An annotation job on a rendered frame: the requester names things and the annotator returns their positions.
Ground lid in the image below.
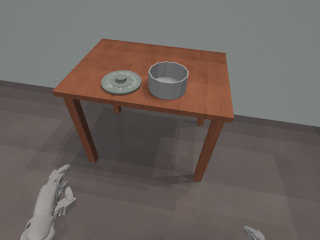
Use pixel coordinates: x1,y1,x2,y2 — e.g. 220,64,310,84
101,70,142,95

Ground right robot hand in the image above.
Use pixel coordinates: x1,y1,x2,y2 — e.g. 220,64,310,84
243,226,265,240

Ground table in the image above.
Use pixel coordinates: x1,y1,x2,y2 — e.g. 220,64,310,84
52,38,234,182

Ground knob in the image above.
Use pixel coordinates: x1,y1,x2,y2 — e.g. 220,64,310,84
116,74,127,82

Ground robot left forearm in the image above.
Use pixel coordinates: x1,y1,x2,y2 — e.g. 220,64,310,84
20,214,56,240

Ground left robot hand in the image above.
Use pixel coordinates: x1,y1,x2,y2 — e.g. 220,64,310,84
33,164,76,220

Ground pot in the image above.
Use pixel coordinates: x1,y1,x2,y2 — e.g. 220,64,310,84
148,61,189,100

